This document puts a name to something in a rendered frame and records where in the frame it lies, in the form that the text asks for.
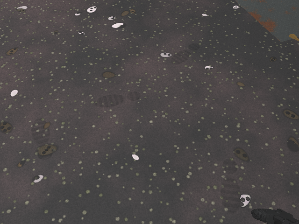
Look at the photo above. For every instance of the robot right hand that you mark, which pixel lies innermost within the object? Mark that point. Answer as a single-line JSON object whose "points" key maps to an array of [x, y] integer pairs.
{"points": [[272, 216]]}

